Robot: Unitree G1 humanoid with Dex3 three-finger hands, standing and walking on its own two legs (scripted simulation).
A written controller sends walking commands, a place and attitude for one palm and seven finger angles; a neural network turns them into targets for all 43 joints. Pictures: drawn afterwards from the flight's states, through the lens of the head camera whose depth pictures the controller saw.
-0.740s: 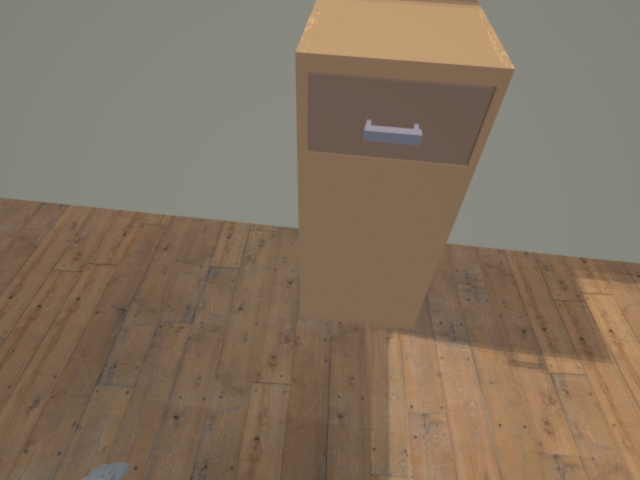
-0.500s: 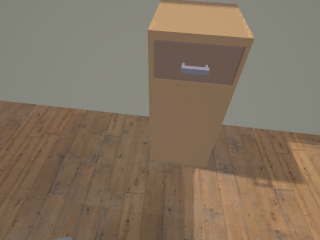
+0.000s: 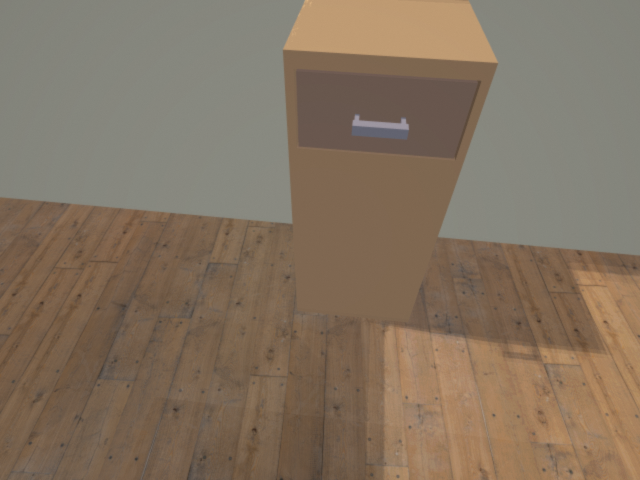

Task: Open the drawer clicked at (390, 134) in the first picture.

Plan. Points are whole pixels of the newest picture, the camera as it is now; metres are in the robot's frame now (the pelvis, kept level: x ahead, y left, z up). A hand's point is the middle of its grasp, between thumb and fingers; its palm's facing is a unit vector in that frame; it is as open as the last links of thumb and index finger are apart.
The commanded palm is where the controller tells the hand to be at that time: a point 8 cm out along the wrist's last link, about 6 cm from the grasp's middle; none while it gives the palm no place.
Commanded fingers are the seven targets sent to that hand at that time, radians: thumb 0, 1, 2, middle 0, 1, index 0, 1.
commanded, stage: stand and wait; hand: left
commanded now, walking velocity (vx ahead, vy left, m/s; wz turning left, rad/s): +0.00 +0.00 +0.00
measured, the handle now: (379, 124) +0.79 -0.08 +0.04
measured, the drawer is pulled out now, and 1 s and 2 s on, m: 0.00 0.00 0.00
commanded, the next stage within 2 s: look at it before walking up in 0.08 s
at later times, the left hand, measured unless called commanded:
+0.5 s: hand out of the picture +0.09 +0.23 -0.16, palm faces -0.03 -0.95 -0.32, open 7.4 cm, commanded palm none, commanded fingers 0.00 0.90 0.90 -0.20 -0.30 -0.20 -0.30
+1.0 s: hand out of the picture +0.07 +0.22 -0.17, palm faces -0.04 -0.96 -0.29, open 7.4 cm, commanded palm none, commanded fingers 0.00 0.90 0.90 -0.20 -0.30 -0.20 -0.30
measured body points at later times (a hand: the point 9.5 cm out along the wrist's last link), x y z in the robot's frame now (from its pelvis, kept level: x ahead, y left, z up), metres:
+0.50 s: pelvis +0.01 -0.01 +0.00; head +0.01 -0.01 +0.45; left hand +0.09 +0.28 -0.13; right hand +0.08 -0.30 -0.13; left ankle +0.01 +0.12 -0.74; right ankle +0.01 -0.12 -0.74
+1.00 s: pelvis +0.03 -0.01 +0.00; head +0.02 -0.01 +0.45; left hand +0.08 +0.27 -0.15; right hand +0.08 -0.28 -0.15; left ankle +0.01 +0.12 -0.74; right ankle +0.01 -0.12 -0.74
